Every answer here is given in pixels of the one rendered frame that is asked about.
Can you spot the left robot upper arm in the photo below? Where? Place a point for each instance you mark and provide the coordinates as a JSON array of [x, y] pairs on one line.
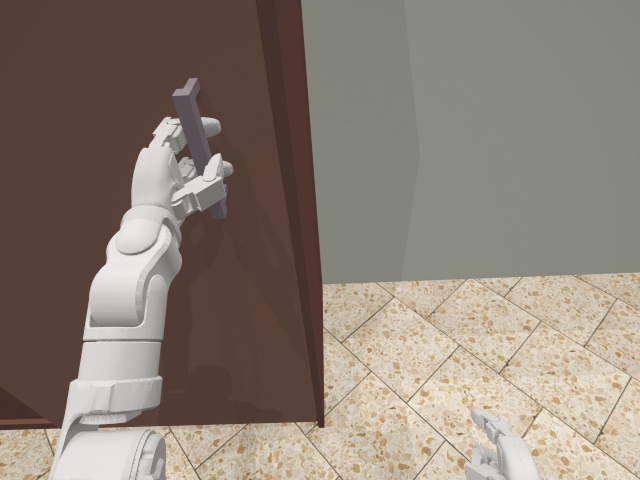
[[113, 455]]

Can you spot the robot left hand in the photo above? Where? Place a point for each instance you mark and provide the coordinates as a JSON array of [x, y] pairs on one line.
[[158, 179]]

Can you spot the robot left forearm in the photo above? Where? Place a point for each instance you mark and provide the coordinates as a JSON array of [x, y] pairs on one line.
[[118, 374]]

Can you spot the handle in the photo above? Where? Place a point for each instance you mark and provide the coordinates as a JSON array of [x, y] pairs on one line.
[[190, 119]]

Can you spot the robot right hand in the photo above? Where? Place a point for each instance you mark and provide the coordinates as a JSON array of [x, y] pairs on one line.
[[513, 460]]

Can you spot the wardrobe door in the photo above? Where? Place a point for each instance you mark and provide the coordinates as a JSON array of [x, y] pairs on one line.
[[12, 408], [83, 86]]

